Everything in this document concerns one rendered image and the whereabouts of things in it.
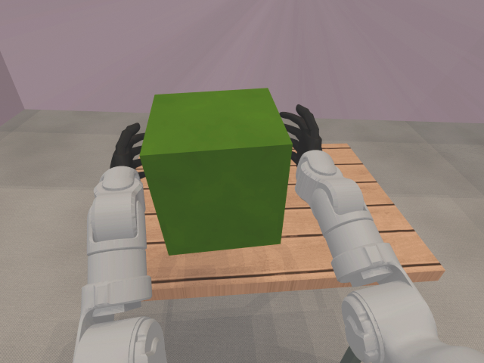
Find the robot right upper arm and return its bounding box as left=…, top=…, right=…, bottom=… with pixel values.
left=342, top=280, right=484, bottom=363

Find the right robot hand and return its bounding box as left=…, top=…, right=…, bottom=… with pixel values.
left=279, top=104, right=322, bottom=167

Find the right robot forearm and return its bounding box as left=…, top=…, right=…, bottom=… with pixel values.
left=295, top=150, right=438, bottom=336

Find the robot left upper arm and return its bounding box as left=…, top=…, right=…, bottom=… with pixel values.
left=74, top=316, right=167, bottom=363

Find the left robot hand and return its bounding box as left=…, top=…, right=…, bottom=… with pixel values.
left=110, top=123, right=145, bottom=179

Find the carton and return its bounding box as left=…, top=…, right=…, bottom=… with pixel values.
left=139, top=88, right=293, bottom=256

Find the table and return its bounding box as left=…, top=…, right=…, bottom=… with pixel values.
left=135, top=144, right=445, bottom=363

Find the left robot forearm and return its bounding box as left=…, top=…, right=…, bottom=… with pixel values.
left=73, top=166, right=152, bottom=363

